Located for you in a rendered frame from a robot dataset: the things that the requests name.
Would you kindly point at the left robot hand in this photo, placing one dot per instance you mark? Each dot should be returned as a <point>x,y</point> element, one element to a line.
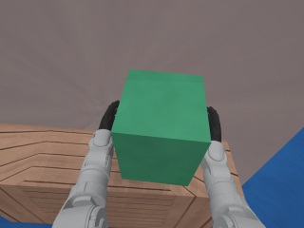
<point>108,118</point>

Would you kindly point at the right robot forearm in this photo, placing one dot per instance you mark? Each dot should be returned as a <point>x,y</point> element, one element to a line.
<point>220,186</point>

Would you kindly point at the right robot hand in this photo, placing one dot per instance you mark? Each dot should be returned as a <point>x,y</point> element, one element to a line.
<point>214,124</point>

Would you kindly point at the robot right upper arm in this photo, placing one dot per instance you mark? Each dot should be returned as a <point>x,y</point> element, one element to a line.
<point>233,221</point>

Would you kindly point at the left robot forearm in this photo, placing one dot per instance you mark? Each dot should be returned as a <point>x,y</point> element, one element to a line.
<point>91,185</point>

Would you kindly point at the carton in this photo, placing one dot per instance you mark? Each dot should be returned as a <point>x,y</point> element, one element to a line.
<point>161,129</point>

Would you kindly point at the robot left upper arm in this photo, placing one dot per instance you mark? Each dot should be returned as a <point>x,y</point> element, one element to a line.
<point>88,216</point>

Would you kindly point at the pedestal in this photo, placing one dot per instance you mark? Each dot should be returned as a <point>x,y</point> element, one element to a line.
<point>40,164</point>

